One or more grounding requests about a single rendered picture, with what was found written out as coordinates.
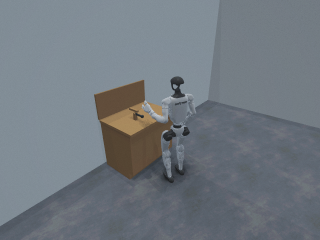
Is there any right robot forearm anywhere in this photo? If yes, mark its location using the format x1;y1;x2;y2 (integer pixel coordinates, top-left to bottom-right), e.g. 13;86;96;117
185;115;196;122

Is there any robot left upper arm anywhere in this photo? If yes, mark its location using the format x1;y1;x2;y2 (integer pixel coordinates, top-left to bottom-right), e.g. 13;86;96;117
161;97;171;124

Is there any robot right upper arm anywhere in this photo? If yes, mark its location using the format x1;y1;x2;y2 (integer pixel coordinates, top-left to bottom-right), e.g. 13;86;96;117
185;94;196;116

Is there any left robot forearm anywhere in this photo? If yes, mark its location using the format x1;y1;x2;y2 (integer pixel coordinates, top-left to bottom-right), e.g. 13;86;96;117
148;109;165;123

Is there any robot left hand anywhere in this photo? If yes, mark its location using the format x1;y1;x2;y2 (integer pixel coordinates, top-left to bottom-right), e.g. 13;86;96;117
142;100;152;113

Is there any humanoid robot torso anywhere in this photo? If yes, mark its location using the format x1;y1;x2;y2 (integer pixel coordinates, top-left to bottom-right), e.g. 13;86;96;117
168;92;188;137

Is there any left robot foot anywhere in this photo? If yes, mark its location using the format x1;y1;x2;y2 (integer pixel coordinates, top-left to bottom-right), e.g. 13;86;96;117
163;171;174;183

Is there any counter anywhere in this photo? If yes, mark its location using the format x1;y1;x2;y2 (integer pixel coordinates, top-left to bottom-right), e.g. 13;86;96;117
94;80;173;179

